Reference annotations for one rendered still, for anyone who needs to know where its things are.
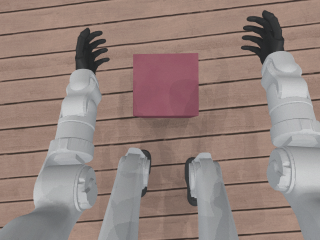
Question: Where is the carton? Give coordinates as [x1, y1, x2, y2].
[133, 53, 199, 118]

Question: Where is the robot right upper arm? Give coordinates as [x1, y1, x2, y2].
[266, 145, 320, 240]

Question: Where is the left robot hand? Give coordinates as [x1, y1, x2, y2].
[75, 27, 110, 75]

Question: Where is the robot left forearm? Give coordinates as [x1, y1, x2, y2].
[33, 69, 102, 205]

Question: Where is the robot right forearm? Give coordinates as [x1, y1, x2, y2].
[261, 51, 320, 148]

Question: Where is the robot right thigh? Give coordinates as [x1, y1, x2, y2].
[189, 158, 239, 240]

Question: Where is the robot left upper arm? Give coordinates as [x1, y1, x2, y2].
[0, 164, 98, 240]

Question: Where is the left robot foot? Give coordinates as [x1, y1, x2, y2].
[141, 149, 152, 197]

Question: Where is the right robot hand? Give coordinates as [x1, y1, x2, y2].
[241, 10, 285, 65]

